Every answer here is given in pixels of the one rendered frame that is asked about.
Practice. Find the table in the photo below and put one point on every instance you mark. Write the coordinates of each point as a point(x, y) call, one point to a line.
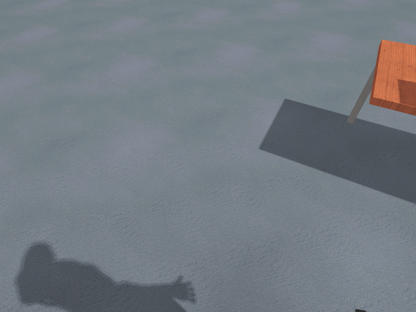
point(392, 82)

